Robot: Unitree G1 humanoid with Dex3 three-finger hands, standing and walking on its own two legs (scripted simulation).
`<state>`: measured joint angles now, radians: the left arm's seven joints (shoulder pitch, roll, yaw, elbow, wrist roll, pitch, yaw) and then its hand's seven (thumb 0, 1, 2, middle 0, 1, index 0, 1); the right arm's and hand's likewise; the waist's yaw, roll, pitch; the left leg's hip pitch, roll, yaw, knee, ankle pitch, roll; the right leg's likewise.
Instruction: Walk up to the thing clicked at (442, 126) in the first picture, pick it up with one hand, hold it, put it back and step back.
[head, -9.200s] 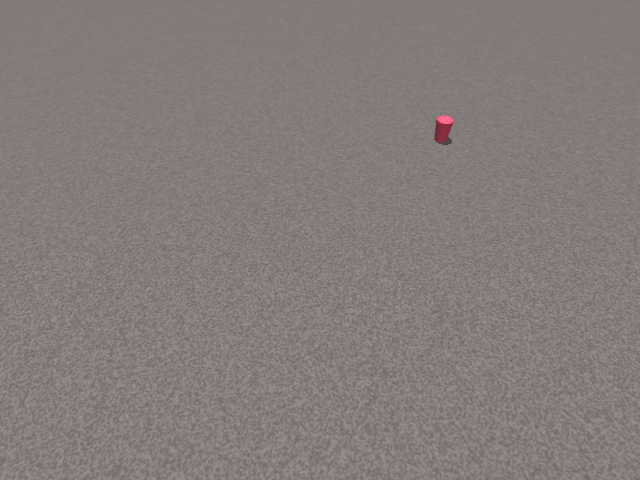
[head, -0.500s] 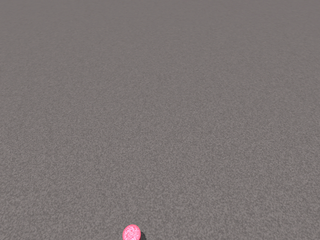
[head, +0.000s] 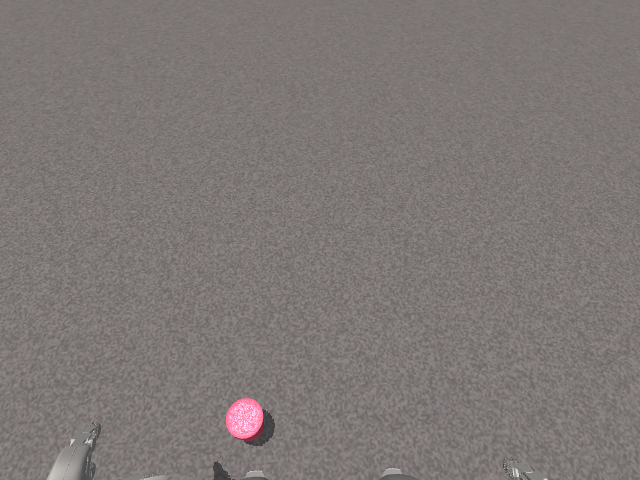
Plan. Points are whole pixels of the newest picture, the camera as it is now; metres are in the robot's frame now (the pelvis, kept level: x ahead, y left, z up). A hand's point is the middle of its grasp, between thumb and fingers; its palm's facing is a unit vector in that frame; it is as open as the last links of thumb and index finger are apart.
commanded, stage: go down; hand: left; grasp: from the side
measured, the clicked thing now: (247, 422) +0.33 +0.19 -0.67
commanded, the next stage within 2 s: none
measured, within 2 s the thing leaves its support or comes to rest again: neither
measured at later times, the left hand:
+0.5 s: hand (121, 466) +0.19 +0.32 -0.24, palm faces +0.12 -0.96 -0.26, open 17.4 cm
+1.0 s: hand (126, 443) +0.23 +0.35 -0.31, palm faces +0.11 -0.96 -0.25, open 17.0 cm
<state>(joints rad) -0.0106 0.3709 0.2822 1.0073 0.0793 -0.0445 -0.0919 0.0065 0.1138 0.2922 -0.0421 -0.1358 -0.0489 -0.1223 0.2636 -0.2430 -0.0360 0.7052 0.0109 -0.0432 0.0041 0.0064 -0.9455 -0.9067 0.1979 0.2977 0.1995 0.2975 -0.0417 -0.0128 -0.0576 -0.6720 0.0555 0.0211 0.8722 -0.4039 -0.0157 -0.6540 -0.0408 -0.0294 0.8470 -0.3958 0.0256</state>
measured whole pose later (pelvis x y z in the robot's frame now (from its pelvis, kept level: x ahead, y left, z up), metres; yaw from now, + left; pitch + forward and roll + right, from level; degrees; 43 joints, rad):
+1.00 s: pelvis -0.07 +0.00 -0.25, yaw -2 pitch +33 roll -4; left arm -0.18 0.58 0.60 0.77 -0.13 -0.37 -0.48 -0.01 -0.50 0.17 -0.06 -0.20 -0.06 -0.19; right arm 0.09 -0.31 0.00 0.68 -0.02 -0.16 -0.04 0.01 -0.89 -0.89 0.20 0.30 0.20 0.30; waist -0.01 -0.01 -0.16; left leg -1.85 0.06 -0.09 1.95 -0.68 -0.03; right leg -1.80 -0.04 -0.05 1.91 -0.68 0.01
